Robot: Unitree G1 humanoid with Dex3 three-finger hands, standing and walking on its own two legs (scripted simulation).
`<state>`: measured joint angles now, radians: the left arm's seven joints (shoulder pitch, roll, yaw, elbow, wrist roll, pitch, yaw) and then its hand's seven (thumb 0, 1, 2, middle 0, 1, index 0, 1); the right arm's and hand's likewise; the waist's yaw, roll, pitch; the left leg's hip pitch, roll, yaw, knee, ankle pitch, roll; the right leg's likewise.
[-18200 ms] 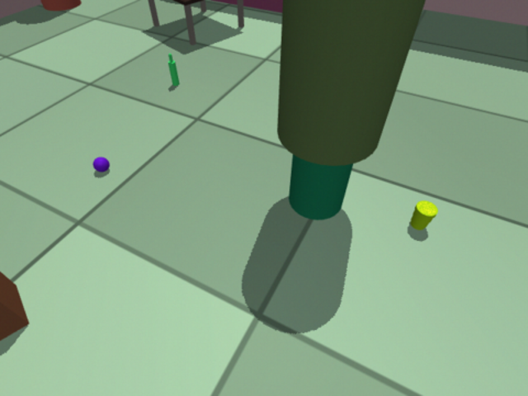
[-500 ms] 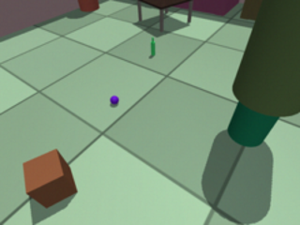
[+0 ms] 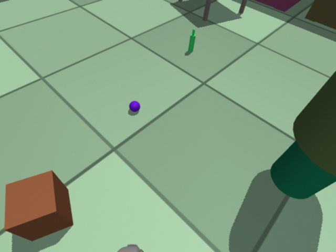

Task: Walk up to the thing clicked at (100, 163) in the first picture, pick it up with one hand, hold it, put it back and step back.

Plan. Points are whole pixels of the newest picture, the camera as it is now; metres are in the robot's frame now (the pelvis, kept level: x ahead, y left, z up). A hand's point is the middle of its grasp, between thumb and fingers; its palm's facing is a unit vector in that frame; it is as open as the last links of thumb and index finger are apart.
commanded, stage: walk up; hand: left
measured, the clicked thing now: (134, 106) +1.19 +0.24 -0.71
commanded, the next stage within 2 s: none
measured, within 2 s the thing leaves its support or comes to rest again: neither
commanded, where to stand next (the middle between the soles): +0.81 +0.02 m, yaw -2 degrees
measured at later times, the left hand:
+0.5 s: hand (93, 170) +0.37 +0.23 -0.12, palm faces -0.06 -0.92 -0.40, open 7.4 cm
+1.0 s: hand (82, 142) +0.48 +0.31 -0.15, palm faces -0.05 -0.94 -0.35, open 7.4 cm
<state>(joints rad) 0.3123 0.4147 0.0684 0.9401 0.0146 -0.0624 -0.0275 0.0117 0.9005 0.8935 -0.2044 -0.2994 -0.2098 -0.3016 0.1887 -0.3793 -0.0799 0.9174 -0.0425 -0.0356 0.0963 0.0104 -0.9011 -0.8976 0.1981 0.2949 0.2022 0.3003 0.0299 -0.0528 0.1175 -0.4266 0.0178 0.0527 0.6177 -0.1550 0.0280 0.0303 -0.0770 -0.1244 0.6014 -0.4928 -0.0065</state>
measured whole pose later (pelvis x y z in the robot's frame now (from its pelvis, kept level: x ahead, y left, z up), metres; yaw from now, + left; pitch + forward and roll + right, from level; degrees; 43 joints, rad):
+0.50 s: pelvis +0.25 -0.03 +0.00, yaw -1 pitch -4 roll +1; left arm 0.22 0.38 0.06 0.86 0.01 -0.08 -0.06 0.01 0.91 0.89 -0.20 -0.30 -0.21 -0.30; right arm 0.35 -0.41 -0.06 0.87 0.00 -0.04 0.04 0.01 -0.90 -0.90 0.20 0.30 0.20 0.30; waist -0.02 0.05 0.09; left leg -0.13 0.03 0.01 0.94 -0.51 0.04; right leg -0.39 -0.04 -0.08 0.68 -0.22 -0.03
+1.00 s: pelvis +0.45 +0.03 +0.01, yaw -1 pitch -2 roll -2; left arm 0.36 0.43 0.06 0.89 0.01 -0.05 -0.03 0.01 0.90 0.89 -0.20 -0.30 -0.21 -0.30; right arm 0.26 -0.39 -0.07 0.85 -0.02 -0.08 0.08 0.01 -0.90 -0.90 0.20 0.29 0.20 0.30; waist 0.01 -0.03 0.08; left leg -0.37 0.05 0.06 0.65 -0.24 0.03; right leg -0.23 -0.04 -0.01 0.95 -0.49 -0.03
